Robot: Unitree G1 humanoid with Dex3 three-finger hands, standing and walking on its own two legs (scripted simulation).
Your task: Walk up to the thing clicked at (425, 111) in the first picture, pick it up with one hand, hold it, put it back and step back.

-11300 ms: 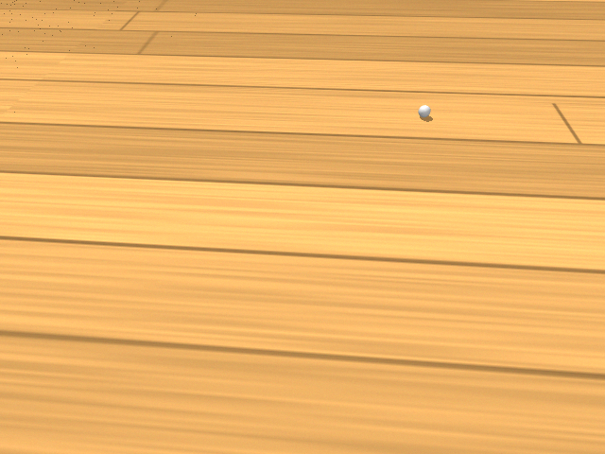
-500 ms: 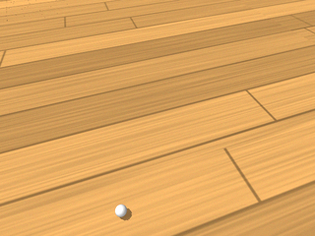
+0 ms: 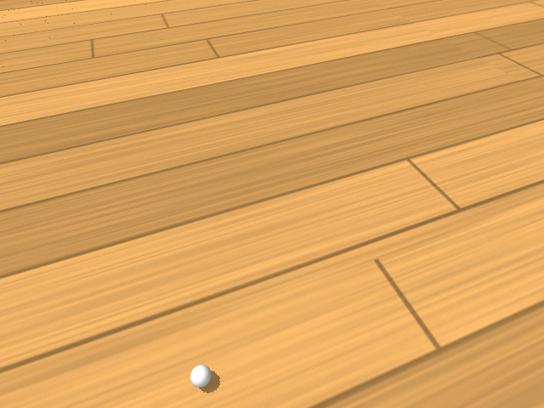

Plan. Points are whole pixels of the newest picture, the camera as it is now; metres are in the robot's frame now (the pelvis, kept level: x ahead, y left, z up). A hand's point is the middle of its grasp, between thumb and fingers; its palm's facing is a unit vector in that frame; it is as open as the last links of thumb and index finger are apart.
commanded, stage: walk up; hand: left
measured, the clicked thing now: (200, 375) +0.41 +0.27 -0.75
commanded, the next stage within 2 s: stand in 0.20 s
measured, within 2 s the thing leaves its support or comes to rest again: neither
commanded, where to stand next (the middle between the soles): +0.03 +0.03 m, yaw +0 degrees
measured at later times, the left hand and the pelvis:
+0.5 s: hand out of the picture +0.06 +0.25 -0.16, palm faces -0.03 -0.94 -0.34, open 7.4 cm; pelvis -0.02 -0.01 +0.00, yaw +0 degrees
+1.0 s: hand out of the picture +0.04 +0.24 -0.15, palm faces -0.04 -0.93 -0.35, open 7.4 cm; pelvis -0.02 -0.02 +0.00, yaw +0 degrees
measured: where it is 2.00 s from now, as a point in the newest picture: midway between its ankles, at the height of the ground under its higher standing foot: outside the picture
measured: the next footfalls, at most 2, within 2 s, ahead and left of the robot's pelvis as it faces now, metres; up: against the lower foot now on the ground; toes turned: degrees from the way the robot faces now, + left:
left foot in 1.52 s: -0.07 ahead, +0.14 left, +0.00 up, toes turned -1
right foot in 2.00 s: -0.19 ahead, -0.10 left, +0.00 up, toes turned -2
